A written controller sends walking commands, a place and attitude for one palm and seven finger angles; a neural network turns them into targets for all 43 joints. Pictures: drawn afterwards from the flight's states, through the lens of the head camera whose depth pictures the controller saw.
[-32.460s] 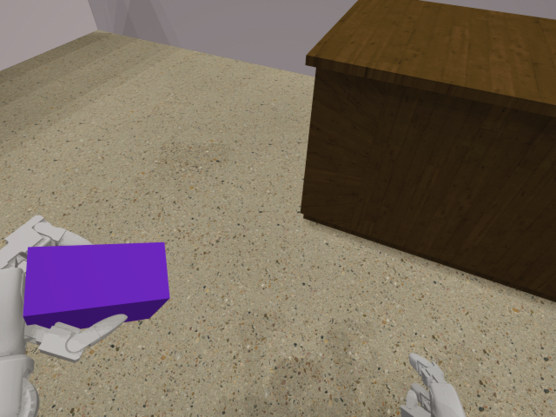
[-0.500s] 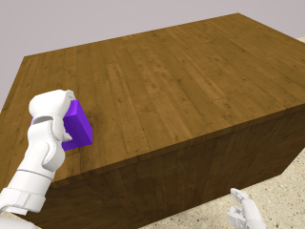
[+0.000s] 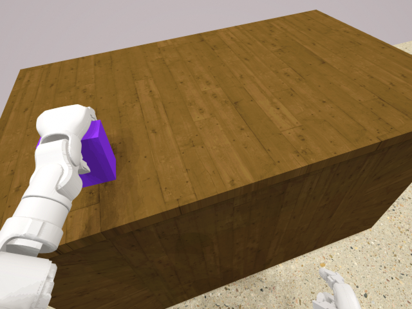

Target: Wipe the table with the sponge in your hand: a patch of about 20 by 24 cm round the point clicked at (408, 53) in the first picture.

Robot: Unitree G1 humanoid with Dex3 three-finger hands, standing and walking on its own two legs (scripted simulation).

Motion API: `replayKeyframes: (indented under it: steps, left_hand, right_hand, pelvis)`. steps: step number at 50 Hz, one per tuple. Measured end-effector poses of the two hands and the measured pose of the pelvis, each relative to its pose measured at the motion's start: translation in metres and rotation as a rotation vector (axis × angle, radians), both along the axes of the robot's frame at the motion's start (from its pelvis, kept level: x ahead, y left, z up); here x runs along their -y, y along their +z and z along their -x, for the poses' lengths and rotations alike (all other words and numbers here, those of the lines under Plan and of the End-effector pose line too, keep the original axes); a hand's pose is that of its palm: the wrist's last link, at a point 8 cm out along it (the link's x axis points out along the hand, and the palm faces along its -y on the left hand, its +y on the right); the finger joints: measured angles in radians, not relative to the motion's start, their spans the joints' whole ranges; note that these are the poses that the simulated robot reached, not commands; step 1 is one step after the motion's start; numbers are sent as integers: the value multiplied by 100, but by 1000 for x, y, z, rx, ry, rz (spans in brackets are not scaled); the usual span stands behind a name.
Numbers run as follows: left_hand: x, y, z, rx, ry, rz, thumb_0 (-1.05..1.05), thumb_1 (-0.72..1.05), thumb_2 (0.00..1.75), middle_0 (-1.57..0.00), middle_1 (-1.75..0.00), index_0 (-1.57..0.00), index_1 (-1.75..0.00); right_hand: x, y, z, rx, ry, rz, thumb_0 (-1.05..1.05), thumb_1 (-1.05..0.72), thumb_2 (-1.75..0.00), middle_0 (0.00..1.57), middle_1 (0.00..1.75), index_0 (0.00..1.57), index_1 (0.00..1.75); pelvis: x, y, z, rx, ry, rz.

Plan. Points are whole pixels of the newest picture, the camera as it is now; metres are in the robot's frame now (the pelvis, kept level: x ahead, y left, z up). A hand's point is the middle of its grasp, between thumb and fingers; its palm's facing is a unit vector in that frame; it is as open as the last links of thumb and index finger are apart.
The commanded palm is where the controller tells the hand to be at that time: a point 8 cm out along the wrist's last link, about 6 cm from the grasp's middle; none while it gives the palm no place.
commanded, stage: wipe forward along the middle lane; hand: left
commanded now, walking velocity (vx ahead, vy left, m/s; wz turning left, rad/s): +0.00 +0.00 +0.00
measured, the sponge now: (85, 163) +0.36 +0.31 +0.09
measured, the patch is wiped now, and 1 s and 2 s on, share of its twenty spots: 1.00 1.00 1.00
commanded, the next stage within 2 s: slide back across to the first lane in 0.58 s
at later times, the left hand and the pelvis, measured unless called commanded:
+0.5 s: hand (78, 128) +0.42 +0.32 +0.15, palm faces -0.10 +0.02 -1.00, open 10.1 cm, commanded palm +0.41 +0.33 +0.18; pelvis +0.01 +0.00 +0.00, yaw -1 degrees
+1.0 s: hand (65, 120) +0.44 +0.36 +0.15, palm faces -0.04 +0.00 -1.00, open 10.1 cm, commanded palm +0.40 +0.37 +0.21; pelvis +0.02 +0.03 +0.00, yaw -2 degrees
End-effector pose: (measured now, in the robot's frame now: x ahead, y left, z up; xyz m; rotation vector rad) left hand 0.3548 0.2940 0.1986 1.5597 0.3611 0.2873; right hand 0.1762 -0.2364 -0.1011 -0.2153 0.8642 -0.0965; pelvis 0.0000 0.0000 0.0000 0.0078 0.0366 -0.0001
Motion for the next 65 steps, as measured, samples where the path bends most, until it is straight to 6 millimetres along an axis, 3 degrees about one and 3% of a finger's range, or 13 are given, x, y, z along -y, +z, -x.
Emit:
replayKeyframes:
  steps: [20,30,37,47,65]
  left_hand:
    - [-18,3,-44,-53,-20,-10,0,-53,106,-73,-131,-77,-132]
    - [-27,3,-58,-54,-12,-9,0,-53,106,-74,-131,-77,-132]
    - [-34,2,-68,-63,-18,-15,0,-53,106,-74,-131,-77,-132]
    - [-51,5,-67,-8,-24,8,0,-53,106,-73,-131,-77,-132]
    - [-101,9,-44,-26,39,-5,0,-52,106,-72,-132,-76,-133]
  right_hand:
    - [35,-19,68,-184,-134,55,1,-90,-90,20,30,20,30]
    - [30,-20,76,-224,-155,55,1,-90,-90,20,30,20,30]
    - [21,-17,73,-219,-164,52,1,-90,-90,20,30,20,30]
    - [5,-13,58,-211,-155,43,1,-90,-90,20,30,20,30]
    - [-38,3,-20,-85,-22,34,1,-90,-90,20,30,20,30]
  pelvis:
    - [3,-1,-4,-54,-16,4]
    - [-4,-1,-6,-76,-18,8]
    - [-11,0,-9,-91,-25,12]
    - [-25,2,-18,-74,-33,17]
    - [-50,5,-35,-54,2,33]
